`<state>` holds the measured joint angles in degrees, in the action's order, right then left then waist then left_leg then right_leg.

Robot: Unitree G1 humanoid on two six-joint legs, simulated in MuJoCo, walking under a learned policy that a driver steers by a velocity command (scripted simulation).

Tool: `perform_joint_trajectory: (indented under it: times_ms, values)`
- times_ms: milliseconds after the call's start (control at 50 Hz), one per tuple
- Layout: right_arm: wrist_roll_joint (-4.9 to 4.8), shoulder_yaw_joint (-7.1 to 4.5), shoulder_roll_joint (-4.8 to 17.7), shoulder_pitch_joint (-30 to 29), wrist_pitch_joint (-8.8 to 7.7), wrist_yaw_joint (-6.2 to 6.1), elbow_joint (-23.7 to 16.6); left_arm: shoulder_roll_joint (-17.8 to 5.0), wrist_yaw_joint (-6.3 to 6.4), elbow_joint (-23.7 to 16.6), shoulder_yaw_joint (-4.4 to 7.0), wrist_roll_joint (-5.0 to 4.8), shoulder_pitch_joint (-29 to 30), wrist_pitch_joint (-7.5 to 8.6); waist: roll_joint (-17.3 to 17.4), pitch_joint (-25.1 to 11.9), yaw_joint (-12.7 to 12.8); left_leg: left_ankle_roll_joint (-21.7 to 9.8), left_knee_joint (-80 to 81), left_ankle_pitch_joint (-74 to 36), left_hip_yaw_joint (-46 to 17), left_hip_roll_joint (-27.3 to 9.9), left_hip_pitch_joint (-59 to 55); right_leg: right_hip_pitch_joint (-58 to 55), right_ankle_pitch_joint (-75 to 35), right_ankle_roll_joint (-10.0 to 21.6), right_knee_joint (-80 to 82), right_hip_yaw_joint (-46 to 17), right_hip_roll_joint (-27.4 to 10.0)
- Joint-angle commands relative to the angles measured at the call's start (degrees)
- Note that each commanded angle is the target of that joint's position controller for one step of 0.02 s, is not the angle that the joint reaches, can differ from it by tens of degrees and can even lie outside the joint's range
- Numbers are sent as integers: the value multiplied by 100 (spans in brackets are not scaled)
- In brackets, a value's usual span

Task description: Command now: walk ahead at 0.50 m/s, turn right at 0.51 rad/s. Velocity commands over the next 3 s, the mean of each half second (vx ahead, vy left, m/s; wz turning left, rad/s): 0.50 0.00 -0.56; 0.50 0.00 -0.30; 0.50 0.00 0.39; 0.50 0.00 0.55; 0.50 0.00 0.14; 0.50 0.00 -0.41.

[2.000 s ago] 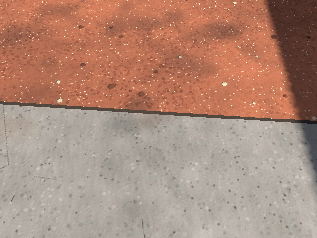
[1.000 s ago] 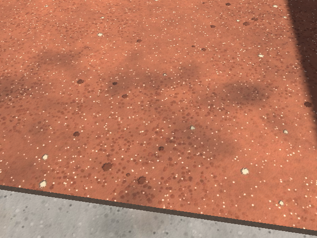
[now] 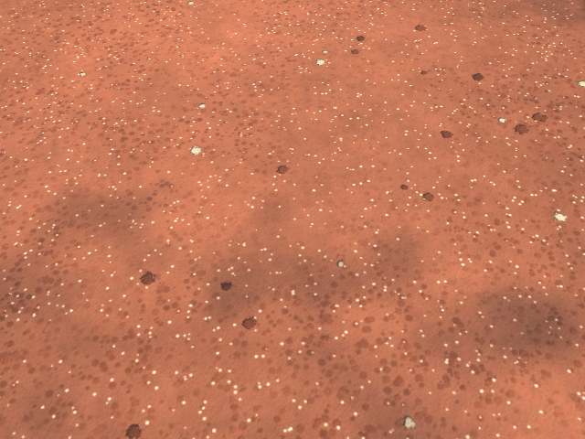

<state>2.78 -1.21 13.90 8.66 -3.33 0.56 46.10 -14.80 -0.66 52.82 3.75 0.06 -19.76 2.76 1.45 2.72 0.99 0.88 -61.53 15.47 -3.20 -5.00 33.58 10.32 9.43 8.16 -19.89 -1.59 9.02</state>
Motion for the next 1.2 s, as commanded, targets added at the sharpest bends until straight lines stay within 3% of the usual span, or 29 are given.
perform_joint_trajectory:
  times_ms: [20,120,200,240,280,300,320,340,360,380,400,440,520,580,640,740,780,800,820,840,860,880,900,920,940,960,1000,1100,1200]
  values:
    - [4,-81,456,-114,80,17,-411,-868,31,-337,192,-28,-206,99,-329,-7,-52,239,766,-607,288,-5,220,160,-1514,729,954,-1476,-1435]
    - [-62,-29,450,-1023,63,60,-764,-897,64,-347,225,-12,-743,32,-493,-120,378,268,1908,-1384,261,177,495,-654,-1889,436,611,-1654,-1371]
    - [-107,13,523,-1457,-25,70,-1020,-971,117,-435,248,84,-863,9,-583,-118,480,136,2578,-1187,201,391,348,-1115,-2381,430,180,-1978,-1528]
    - [-127,-21,672,-1088,-80,50,-981,-1072,153,-563,277,98,-560,16,-662,-173,210,-3,3059,-912,113,497,-448,-929,-2523,248,-81,-2123,-1572]
    - [-133,-134,927,68,-164,-48,-658,-1158,98,-676,287,67,-201,66,-508,-648,-367,-226,3594,-767,183,689,-2203,-454,-3084,-13,-1144,-2000,-1259]
    - [-37,-233,1256,858,-233,-141,-557,-939,30,-756,222,-12,-200,123,-36,-1284,-701,-483,3773,-295,-510,-74,-3492,111,-2349,-169,-2419,-1655,-900]
    - [94,-350,1726,1412,-195,-227,-601,-404,31,-964,92,-182,-502,147,946,-2018,-717,-893,4070,552,-2522,-1632,-4952,1549,550,-361,-4052,-867,-213]
    - [7,-400,1761,1156,-89,-193,-567,-632,49,-1037,98,-39,-869,90,1544,-2103,-310,-1317,4513,860,-4230,-2132,-4858,2445,2304,-346,-4842,-547,-183]
    - [-40,-295,1153,750,-41,-166,-672,-846,72,-841,130,98,-668,-10,519,-1211,-208,-1265,4532,1343,-3549,-1899,-4070,2697,1785,-339,-5188,-556,-643]
    - [-81,-200,760,495,-43,-140,-690,-792,4,-860,116,140,-288,-35,20,-616,-225,-1147,4684,985,-2619,-1543,-3349,2616,1335,-387,-5007,-471,-812]
    - [-66,-160,642,383,-56,-133,-665,-683,-50,-898,105,144,-162,-67,137,-367,-129,-995,4861,381,-1922,-1262,-2931,2483,1129,-436,-4776,-401,-967]
    - [-105,-163,657,545,-147,-127,-509,-622,-153,-934,90,227,-102,-196,476,-215,-50,-912,5019,-633,-1065,-972,-2574,2331,965,-525,-4662,-283,-1110]
    - [-188,-229,755,820,-292,-62,-344,-533,-266,-1221,52,211,445,-281,398,-220,-42,-1044,5261,-1569,-310,-1032,-2738,2829,392,-619,-4538,-233,-1231]
    - [-174,-251,767,1000,-274,-50,-220,-465,-315,-1438,9,197,993,-282,344,-67,-126,-1023,5336,-1915,258,-937,-2881,3151,-152,-695,-3977,-115,-1274]
    - [-164,-249,770,1173,-272,-17,-85,-276,-362,-1598,-103,192,1508,-227,348,35,-246,-930,5331,-2094,715,-763,-2802,2735,-711,-650,-2798,75,-1201]
    - [-168,-287,985,1652,-169,-39,242,-308,-338,-1782,-167,248,2060,-171,396,186,-399,-862,5077,-2830,908,-1022,-3351,2116,-129,-348,-1546,553,-993]
    - [-170,-300,1119,1720,-91,-62,367,-390,-268,-1679,-129,296,1706,-113,462,-80,-188,-802,4228,-4533,1056,-1044,-3660,1449,385,-135,-1203,726,-692]
    - [-199,-283,1126,1711,-46,-74,406,-441,-223,-1441,-83,332,991,-45,355,-486,165,-712,3294,-4990,1257,-922,-3562,523,194,-3,-762,784,-497]
    - [-222,-225,993,1720,-45,-84,347,-672,-154,-1124,18,409,81,10,163,-1099,513,-599,2124,-4179,1375,-750,-2804,-920,101,147,-731,432,-739]
    - [-337,-75,460,1833,-83,-16,-24,-1303,-49,-1052,173,483,-652,26,-955,-2012,681,-345,105,-1529,1512,-221,-920,-2817,600,668,-614,-1861,-2493]
    - [-275,-169,670,1827,-63,-6,-63,-1572,-1,-1006,258,201,-755,-39,-1347,-2422,590,-253,-1215,1500,841,549,110,-3079,-339,1115,135,-3850,-3349]
    - [-210,-249,904,1296,-27,-23,-136,-1414,30,-986,236,86,-391,-55,-660,-1617,511,-313,-1435,1119,281,215,602,-2573,-850,992,42,-2844,-3023]
    - [-255,-179,694,1097,-74,8,-177,-1049,43,-948,135,88,-78,-19,-541,-915,317,-347,-1137,741,240,48,579,-1737,-1211,836,171,-2081,-2748]
    - [-263,-167,602,1189,-59,29,-75,-745,34,-928,46,110,196,15,-380,-533,67,-358,-654,527,217,-115,287,-1080,-1296,545,414,-1509,-2464]
    - [-185,-170,570,1340,29,45,13,-569,31,-902,-16,86,374,59,-498,-337,-132,-319,-376,428,196,-167,-46,-574,-1335,367,622,-1128,-2266]
    - [-134,-167,509,1550,121,77,152,-480,30,-896,-44,100,464,107,-570,-322,-226,-287,-298,293,176,-125,-341,-283,-1261,287,809,-850,-2165]
    - [-130,-201,462,1521,202,145,181,-536,35,-784,-24,94,343,216,-572,-254,-277,-268,-256,-16,132,-29,-284,-170,-1292,301,1088,-569,-2121]
    - [-134,-231,393,581,222,179,-50,-518,52,-537,-25,104,16,308,-458,181,-108,-205,530,-1033,-16,-8,640,-476,-1275,224,1433,95,-2111]
    - [-92,-124,245,-329,177,270,-364,-558,120,-334,-42,92,-219,338,-467,359,116,-315,1903,-1697,524,73,498,-900,-1944,88,1376,736,-2128]
